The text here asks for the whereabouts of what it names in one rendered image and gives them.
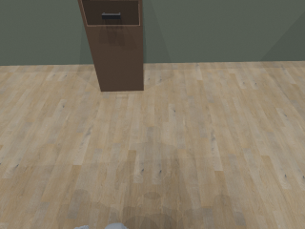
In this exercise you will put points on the drawer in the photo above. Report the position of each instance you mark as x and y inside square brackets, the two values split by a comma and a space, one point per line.
[129, 12]

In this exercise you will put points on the cabinet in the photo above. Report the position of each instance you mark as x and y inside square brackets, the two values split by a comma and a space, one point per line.
[117, 54]

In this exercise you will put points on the handle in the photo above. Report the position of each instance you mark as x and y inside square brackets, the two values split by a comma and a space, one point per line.
[111, 16]

